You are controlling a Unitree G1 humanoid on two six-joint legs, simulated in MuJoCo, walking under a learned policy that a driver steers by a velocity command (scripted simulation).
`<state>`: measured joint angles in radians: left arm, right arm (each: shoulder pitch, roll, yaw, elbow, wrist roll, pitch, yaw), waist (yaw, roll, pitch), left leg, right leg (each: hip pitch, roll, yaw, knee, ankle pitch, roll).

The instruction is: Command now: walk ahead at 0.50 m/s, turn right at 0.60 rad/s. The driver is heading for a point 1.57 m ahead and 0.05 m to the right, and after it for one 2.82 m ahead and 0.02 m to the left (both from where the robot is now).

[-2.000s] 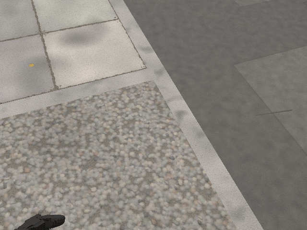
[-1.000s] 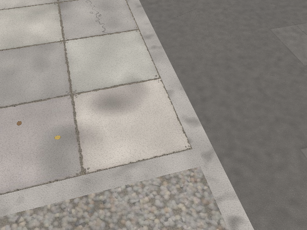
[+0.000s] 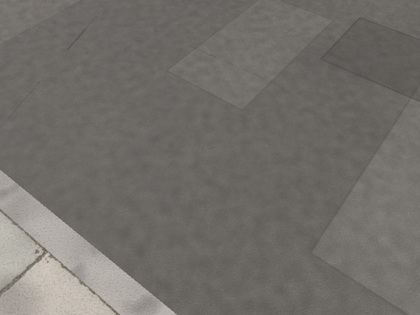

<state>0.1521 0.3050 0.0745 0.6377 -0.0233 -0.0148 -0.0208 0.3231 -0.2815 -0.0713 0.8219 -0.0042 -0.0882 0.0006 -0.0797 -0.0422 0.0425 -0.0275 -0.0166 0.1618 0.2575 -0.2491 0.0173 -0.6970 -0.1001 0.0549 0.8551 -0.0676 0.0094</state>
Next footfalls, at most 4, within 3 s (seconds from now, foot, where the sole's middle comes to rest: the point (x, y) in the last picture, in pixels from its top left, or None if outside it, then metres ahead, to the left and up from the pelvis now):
0.18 right None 0.26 -0.14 -0.78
0.66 left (207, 272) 0.60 -0.01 -0.78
1.14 right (282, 217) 0.79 -0.30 -0.78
1.64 left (201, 161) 1.06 -0.02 -0.78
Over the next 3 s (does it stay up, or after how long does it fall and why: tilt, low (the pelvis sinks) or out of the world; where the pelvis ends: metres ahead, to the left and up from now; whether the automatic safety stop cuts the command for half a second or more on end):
stays up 1.60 0.06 -0.01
